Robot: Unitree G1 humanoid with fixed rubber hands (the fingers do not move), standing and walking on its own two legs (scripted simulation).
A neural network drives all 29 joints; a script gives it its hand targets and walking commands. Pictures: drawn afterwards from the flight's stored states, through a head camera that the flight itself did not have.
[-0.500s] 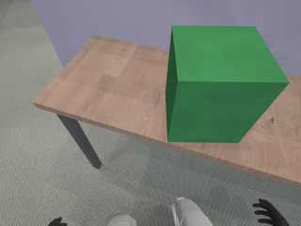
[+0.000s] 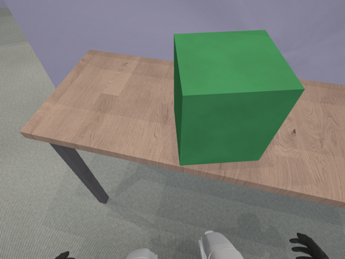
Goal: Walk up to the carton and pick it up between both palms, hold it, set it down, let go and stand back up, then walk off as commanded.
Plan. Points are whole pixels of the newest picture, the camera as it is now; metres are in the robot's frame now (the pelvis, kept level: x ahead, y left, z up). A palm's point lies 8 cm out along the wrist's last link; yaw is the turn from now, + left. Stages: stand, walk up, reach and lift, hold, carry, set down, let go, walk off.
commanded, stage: walk up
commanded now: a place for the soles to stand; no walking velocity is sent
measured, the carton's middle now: (219, 102) +0.44 -0.09 +0.10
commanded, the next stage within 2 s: none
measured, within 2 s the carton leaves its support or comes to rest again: neither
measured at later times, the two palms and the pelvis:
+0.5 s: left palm out of the picture +0.10 +0.31 -0.10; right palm out of the picture +0.09 -0.30 -0.09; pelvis +0.00 +0.01 +0.00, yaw -4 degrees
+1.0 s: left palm out of the picture +0.12 +0.31 -0.11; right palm out of the picture +0.08 -0.30 -0.09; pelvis +0.01 +0.01 +0.00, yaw -7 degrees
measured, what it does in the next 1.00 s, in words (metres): steps on the spot: right foot, then left foot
